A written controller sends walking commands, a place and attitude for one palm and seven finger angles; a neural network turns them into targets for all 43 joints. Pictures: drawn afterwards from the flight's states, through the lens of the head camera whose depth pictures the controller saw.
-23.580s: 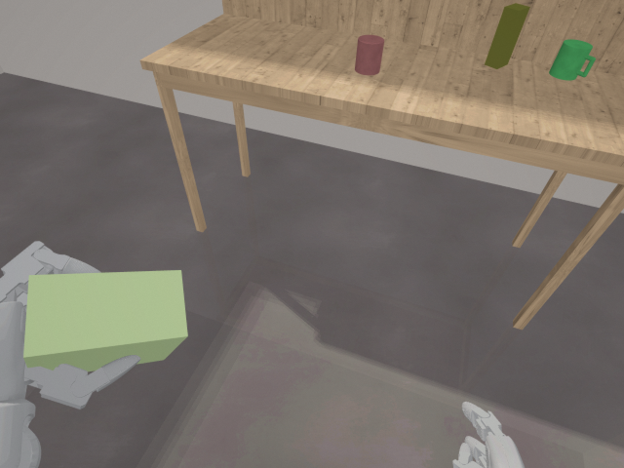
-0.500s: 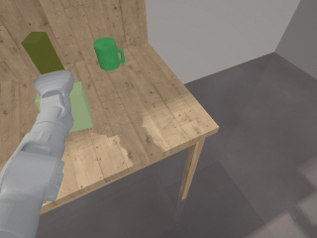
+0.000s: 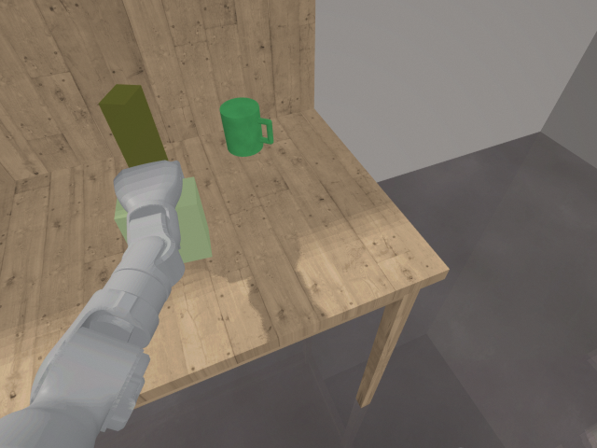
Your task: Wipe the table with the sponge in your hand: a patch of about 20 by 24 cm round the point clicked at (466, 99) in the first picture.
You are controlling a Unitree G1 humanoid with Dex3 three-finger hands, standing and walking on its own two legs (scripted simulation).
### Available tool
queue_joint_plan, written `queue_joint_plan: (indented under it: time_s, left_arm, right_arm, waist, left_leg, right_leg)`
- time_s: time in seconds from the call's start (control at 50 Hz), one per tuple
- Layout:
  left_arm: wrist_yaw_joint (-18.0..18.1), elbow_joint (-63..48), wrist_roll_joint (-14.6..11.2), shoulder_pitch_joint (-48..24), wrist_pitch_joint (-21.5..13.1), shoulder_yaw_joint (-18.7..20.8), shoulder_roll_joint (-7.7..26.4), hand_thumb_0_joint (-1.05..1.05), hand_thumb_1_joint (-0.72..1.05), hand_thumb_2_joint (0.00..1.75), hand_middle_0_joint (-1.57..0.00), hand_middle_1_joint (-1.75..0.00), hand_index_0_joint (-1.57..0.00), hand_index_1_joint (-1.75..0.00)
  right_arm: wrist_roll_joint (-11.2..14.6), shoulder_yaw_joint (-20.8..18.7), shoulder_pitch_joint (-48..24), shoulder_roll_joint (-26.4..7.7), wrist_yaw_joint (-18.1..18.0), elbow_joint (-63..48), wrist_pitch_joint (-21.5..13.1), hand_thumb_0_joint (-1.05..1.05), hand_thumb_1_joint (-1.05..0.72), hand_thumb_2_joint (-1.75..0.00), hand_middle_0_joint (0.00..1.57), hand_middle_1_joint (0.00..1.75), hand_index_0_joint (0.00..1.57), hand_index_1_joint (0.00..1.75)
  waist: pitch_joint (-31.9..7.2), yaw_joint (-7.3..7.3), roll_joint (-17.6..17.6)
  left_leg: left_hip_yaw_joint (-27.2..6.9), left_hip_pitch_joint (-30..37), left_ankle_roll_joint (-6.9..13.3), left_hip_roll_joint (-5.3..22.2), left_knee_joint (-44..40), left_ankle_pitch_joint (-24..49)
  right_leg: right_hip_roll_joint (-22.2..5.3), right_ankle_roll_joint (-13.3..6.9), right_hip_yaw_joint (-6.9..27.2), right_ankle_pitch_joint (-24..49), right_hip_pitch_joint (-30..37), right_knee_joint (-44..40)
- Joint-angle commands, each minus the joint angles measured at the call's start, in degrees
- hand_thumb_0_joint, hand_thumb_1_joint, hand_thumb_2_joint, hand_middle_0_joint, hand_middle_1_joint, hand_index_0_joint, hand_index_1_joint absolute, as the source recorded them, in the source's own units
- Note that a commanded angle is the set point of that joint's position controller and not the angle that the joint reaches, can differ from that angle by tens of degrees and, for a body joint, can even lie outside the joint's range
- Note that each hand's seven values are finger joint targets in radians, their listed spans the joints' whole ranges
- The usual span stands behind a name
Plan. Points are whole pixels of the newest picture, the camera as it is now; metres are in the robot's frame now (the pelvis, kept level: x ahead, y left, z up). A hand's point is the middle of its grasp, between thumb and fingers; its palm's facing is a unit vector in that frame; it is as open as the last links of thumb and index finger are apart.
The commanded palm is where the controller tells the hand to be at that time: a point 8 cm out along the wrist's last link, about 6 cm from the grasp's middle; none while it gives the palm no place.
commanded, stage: wipe back along the third lane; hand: left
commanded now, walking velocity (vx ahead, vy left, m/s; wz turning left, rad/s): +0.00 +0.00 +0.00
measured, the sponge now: (171, 234) +0.43 +0.22 +0.04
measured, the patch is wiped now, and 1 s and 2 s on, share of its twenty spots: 1.00 1.00 1.00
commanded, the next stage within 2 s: slide back across to the middle lane in 1.22 s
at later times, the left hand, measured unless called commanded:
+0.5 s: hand (172, 238) +0.38 +0.19 +0.09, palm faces +0.04 -0.04 -1.00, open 10.4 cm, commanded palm +0.33 +0.18 +0.12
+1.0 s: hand (181, 272) +0.32 +0.17 +0.09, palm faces +0.06 -0.07 -1.00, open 10.4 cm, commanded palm +0.28 +0.15 +0.12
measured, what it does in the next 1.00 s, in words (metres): stands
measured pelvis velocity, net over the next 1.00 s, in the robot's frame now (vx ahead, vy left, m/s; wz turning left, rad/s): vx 0.00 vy -0.03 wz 0.02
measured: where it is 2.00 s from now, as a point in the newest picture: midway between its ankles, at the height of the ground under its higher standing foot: outside the picture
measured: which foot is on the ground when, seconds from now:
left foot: down 0.00-1.00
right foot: down 0.00-1.00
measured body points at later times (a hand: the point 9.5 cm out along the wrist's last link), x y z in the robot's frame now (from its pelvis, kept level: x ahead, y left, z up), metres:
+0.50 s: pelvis +0.02 -0.02 +0.00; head +0.02 -0.05 +0.45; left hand +0.37 +0.19 +0.14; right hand +0.24 -0.23 -0.10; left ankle -0.01 +0.11 -0.73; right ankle -0.04 -0.14 -0.73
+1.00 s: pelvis +0.00 -0.03 +0.00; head -0.03 -0.08 +0.45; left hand +0.31 +0.17 +0.14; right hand +0.21 -0.26 -0.10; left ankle -0.01 +0.11 -0.73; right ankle -0.04 -0.14 -0.73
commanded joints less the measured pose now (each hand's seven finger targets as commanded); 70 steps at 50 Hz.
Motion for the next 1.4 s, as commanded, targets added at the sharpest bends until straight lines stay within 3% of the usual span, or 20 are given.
queue_joint_plan:
  time_s: [0.0,0.1,0.14,0.16,0.34,0.4,0.46,0.6,0.72,0.86,0.9,0.96,1.0,1.02,1.1,1.16,1.2,1.28,1.32,1.38]
  left_arm:
    - [-3.4,-8.8,-2.0,-11.6,3.3,-0.7,2.5,0.00,0.10,1.30,-1.20,-1.60,-1.20,-1.60]
    - [-5.5,-14.7,-1.3,-8.1,6.2,-2.9,0.4,0.00,0.10,1.30,-1.20,-1.60,-1.20,-1.60]
    - [-6.4,-17.0,-1.4,-5.2,6.8,-5.9,-2.9,0.00,0.10,1.30,-1.20,-1.60,-1.20,-1.60]
    - [-6.6,-18.4,-1.4,-4.1,7.1,-4.7,-1.2,0.00,0.10,1.30,-1.20,-1.60,-1.20,-1.60]
    - [-8.7,-29.6,-1.9,4.9,8.5,-8.0,-3.9,0.00,0.10,1.30,-1.20,-1.60,-1.20,-1.60]
    - [-9.0,-33.0,-2.4,7.5,9.0,-5.9,-1.6,0.00,0.10,1.30,-1.20,-1.60,-1.20,-1.60]
    - [-9.3,-36.9,-2.7,12.7,9.3,-5.6,-1.0,0.00,0.10,1.30,-1.20,-1.60,-1.20,-1.60]
    - [-9.4,-41.0,-2.4,15.1,10.8,-4.2,1.0,0.00,0.10,1.30,-1.20,-1.60,-1.20,-1.60]
    - [-9.4,-42.9,-2.0,19.2,10.5,-5.5,-0.2,0.00,0.10,1.30,-1.20,-1.60,-1.20,-1.60]
    - [-8.8,-42.9,-2.4,19.1,11.2,-6.1,-0.6,0.00,0.10,1.30,-1.20,-1.60,-1.20,-1.60]
    - [-8.6,-43.5,-2.4,20.0,11.2,-4.4,1.1,0.00,0.10,1.30,-1.20,-1.60,-1.20,-1.60]
    - [-8.7,-42.5,-2.2,19.4,11.4,-6.1,-0.4,0.00,0.10,1.30,-1.20,-1.60,-1.20,-1.60]
    - [-8.6,-42.4,-1.7,19.3,11.2,-4.8,1.1,0.00,0.10,1.30,-1.20,-1.60,-1.20,-1.60]
    - [-8.7,-42.9,-1.9,19.9,10.9,-7.1,-1.5,0.00,0.10,1.30,-1.20,-1.60,-1.20,-1.60]
    - [-8.6,-44.0,-2.1,23.4,10.6,-6.0,-0.8,0.00,0.10,1.30,-1.20,-1.60,-1.20,-1.60]
    - [-8.8,-45.5,-2.3,24.7,10.6,-8.9,-3.5,0.00,0.10,1.30,-1.20,-1.60,-1.20,-1.60]
    - [-8.5,-46.7,-2.1,25.8,10.8,-6.8,-1.4,0.00,0.10,1.30,-1.20,-1.60,-1.20,-1.60]
    - [-8.2,-47.4,-2.2,27.5,11.4,-7.9,-2.5,0.00,0.10,1.30,-1.20,-1.60,-1.20,-1.60]
    - [-8.0,-49.5,-1.7,25.4,11.7,-7.7,-1.9,0.00,0.10,1.30,-1.20,-1.60,-1.20,-1.60]
    - [-7.9,-50.3,-1.1,25.0,12.0,-5.5,1.0,0.00,0.10,1.30,-1.20,-1.60,-1.20,-1.60]
  right_arm:
    - [0.4,-2.2,-7.4,-8.3,-0.4,-8.8,-1.2,0.00,-0.90,-0.90,0.20,0.30,0.20,0.30]
    - [0.6,-1.8,-9.7,-8.3,-0.2,-10.1,0.0,0.00,-0.90,-0.90,0.20,0.30,0.20,0.30]
    - [0.6,-1.6,-10.5,-8.1,0.1,-10.7,0.3,0.00,-0.90,-0.90,0.20,0.30,0.20,0.30]
    - [0.6,-1.5,-10.8,-8.2,0.2,-11.0,0.5,0.00,-0.90,-0.90,0.20,0.30,0.20,0.30]
    - [1.0,-0.7,-14.3,-7.7,1.3,-13.6,1.0,0.00,-0.90,-0.90,0.20,0.30,0.20,0.30]
    - [1.3,-0.6,-15.6,-7.8,1.2,-14.3,1.1,0.00,-0.90,-0.90,0.20,0.30,0.20,0.30]
    - [1.2,-0.3,-16.4,-7.6,1.4,-15.3,0.8,0.00,-0.90,-0.90,0.20,0.30,0.20,0.30]
    - [1.4,0.0,-18.2,-7.7,1.1,-15.7,0.6,0.00,-0.90,-0.90,0.20,0.30,0.20,0.30]
    - [1.6,-0.2,-18.8,-7.5,1.3,-16.4,-0.1,0.00,-0.90,-0.90,0.20,0.30,0.20,0.30]
    - [1.7,-0.1,-20.0,-7.4,1.0,-16.2,-0.5,0.00,-0.90,-0.90,0.20,0.30,0.20,0.30]
    - [1.7,-0.2,-20.4,-7.5,0.9,-16.3,-0.7,0.00,-0.90,-0.90,0.20,0.30,0.20,0.30]
    - [1.7,0.0,-20.5,-7.3,0.6,-16.0,-0.9,0.00,-0.90,-0.90,0.20,0.30,0.20,0.30]
    - [1.7,-0.2,-20.9,-7.5,0.7,-15.8,-1.0,0.00,-0.90,-0.90,0.20,0.30,0.20,0.30]
    - [1.8,-0.1,-21.0,-7.1,0.8,-16.2,-1.2,0.00,-0.90,-0.90,0.20,0.30,0.20,0.30]
    - [1.6,-0.4,-21.3,-7.3,1.3,-16.5,-1.4,0.00,-0.90,-0.90,0.20,0.30,0.20,0.30]
    - [1.8,-0.3,-21.7,-6.9,1.8,-16.7,-1.4,0.00,-0.90,-0.90,0.20,0.30,0.20,0.30]
    - [1.7,-0.4,-22.3,-7.1,2.1,-16.8,-1.4,0.00,-0.90,-0.90,0.20,0.30,0.20,0.30]
    - [1.8,-0.2,-22.5,-6.8,2.1,-16.7,-1.3,0.00,-0.90,-0.90,0.20,0.30,0.20,0.30]
    - [1.8,-0.2,-23.0,-6.7,2.2,-16.8,-1.3,0.00,-0.90,-0.90,0.20,0.30,0.20,0.30]
    - [1.6,-0.1,-23.4,-6.6,1.9,-16.6,-1.3,0.00,-0.90,-0.90,0.20,0.30,0.20,0.30]
  waist:
    - [-12.0,0.98,-4.3]
    - [-11.9,1.23,-5.4]
    - [-11.2,1.29,-5.0]
    - [-11.4,1.71,-5.0]
    - [-11.0,2.24,-6.3]
    - [-10.7,2.62,-8.4]
    - [-9.8,3.51,-7.9]
    - [-8.1,3.83,-8.5]
    - [-7.8,4.34,-8.9]
    - [-3.7,4.50,-8.9]
    - [-4.6,5.12,-7.7]
    - [-3.0,4.73,-8.3]
    - [-3.3,5.02,-7.8]
    - [-3.5,4.92,-7.2]
    - [-4.1,5.51,-8.5]
    - [-2.9,5.21,-8.4]
    - [-3.0,5.76,-8.4]
    - [-2.4,5.55,-9.4]
    - [-3.3,5.63,-7.8]
    - [-3.3,6.04,-7.3]
  left_leg:
    - [-1.9,13.0,1.5,-1.4,-3.5,19.3]
    - [-2.0,14.6,1.5,-1.6,-2.9,23.1]
    - [-1.9,15.4,1.6,-1.8,-2.3,24.2]
    - [-2.0,15.4,1.6,-1.9,-2.1,25.1]
    - [-1.0,15.8,1.7,-2.4,-0.2,29.0]
    - [-0.5,15.0,1.6,-2.4,-0.6,27.6]
    - [-0.1,14.7,1.7,-2.9,-0.4,27.4]
    - [0.5,13.8,1.6,-3.0,-1.5,22.8]
    - [0.3,13.5,1.6,-3.2,-1.6,20.4]
    - [0.6,12.3,1.7,-3.2,-3.1,14.0]
    - [0.4,12.6,1.6,-3.2,-3.4,13.6]
    - [0.7,12.4,1.7,-3.3,-3.7,11.8]
    - [0.3,12.6,1.6,-3.1,-4.0,11.3]
    - [0.6,12.8,1.7,-3.3,-3.6,11.6]
    - [0.5,12.9,1.7,-3.1,-3.6,12.0]
    - [0.6,13.0,1.7,-3.0,-3.4,12.1]
    - [0.2,12.9,1.6,-2.9,-3.6,12.3]
    - [0.8,12.8,1.5,-3.0,-3.2,13.3]
    - [0.6,13.4,1.5,-3.0,-3.3,13.3]
    - [0.6,13.8,1.5,-3.0,-3.4,13.7]
  right_leg:
    - [4.3,-4.3,-4.3,18.0,4.3,-2.0]
    - [4.1,-4.6,-4.6,21.7,6.1,-1.3]
    - [4.0,-4.6,-4.7,22.9,6.0,-1.1]
    - [4.0,-4.7,-4.7,24.1,6.8,-0.9]
    - [3.4,-4.4,-4.4,32.4,10.2,0.7]
    - [3.1,-4.2,-4.1,33.9,12.0,0.9]
    - [2.9,-4.1,-3.7,36.0,13.0,0.9]
    - [3.0,-3.9,-3.0,32.2,12.8,0.3]
    - [3.1,-3.9,-2.8,28.4,12.1,0.5]
    - [3.1,-3.7,-2.3,19.4,9.4,-1.4]
    - [3.2,-3.9,-1.9,18.1,9.8,-1.5]
    - [3.1,-3.7,-1.8,15.4,8.7,-2.2]
    - [3.3,-4.0,-1.7,13.9,8.4,-2.2]
    - [3.2,-3.9,-1.9,14.3,8.5,-1.9]
    - [3.3,-3.9,-1.5,15.2,9.2,-2.0]
    - [3.2,-3.9,-1.9,15.3,8.8,-1.7]
    - [3.4,-4.1,-1.6,15.2,9.0,-1.6]
    - [3.2,-3.8,-1.6,18.0,9.4,-1.2]
    - [3.3,-4.1,-1.7,17.0,9.3,-0.9]
    - [3.3,-4.1,-1.4,17.1,9.7,-0.9]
